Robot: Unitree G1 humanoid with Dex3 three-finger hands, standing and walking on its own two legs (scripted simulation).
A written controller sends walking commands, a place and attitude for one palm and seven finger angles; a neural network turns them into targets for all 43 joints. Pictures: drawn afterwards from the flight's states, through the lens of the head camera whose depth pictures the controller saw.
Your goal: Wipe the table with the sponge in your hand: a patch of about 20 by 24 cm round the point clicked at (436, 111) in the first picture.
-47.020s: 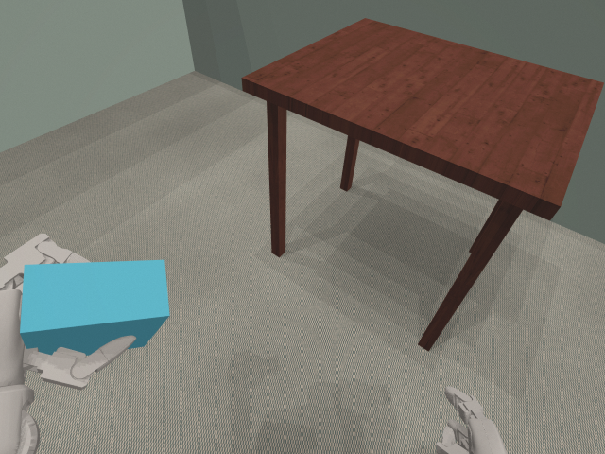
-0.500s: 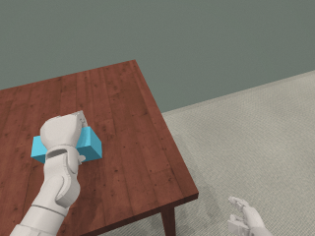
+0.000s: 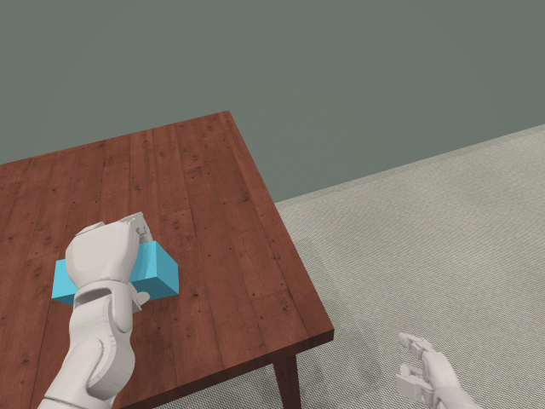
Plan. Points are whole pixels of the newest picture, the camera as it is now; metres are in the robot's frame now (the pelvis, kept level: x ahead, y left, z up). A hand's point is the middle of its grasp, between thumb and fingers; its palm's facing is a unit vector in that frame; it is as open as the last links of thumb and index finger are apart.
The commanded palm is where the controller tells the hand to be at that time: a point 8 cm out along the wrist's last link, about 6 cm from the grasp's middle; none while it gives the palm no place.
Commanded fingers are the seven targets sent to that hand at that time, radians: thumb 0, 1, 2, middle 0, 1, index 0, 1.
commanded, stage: wipe back along the third lane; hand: left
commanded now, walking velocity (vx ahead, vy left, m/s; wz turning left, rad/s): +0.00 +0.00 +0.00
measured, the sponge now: (127, 282) +0.28 +0.27 +0.05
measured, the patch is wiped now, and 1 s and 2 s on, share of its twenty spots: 0.90 0.95 0.95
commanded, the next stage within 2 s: slide back across to the middle lane in 1.02 s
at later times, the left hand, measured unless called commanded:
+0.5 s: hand (128, 278) +0.26 +0.23 +0.10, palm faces +0.20 -0.11 -0.97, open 9.3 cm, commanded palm +0.20 +0.22 +0.10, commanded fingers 0.00 0.10 1.30 -1.20 -1.60 -1.20 -1.60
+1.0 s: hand (127, 282) +0.25 +0.23 +0.10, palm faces +0.21 -0.13 -0.97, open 9.2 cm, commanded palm +0.19 +0.23 +0.10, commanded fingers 0.00 0.10 1.30 -1.20 -1.60 -1.20 -1.60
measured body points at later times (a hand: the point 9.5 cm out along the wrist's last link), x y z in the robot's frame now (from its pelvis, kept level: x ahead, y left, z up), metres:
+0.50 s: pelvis +0.00 +0.00 +0.00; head -0.01 -0.05 +0.45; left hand +0.24 +0.24 +0.15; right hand +0.23 -0.21 -0.09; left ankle -0.03 +0.09 -0.73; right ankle -0.03 -0.10 -0.73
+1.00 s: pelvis -0.01 +0.00 +0.00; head -0.03 -0.05 +0.45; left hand +0.24 +0.24 +0.15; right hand +0.21 -0.22 -0.09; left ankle -0.03 +0.09 -0.73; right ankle -0.03 -0.10 -0.73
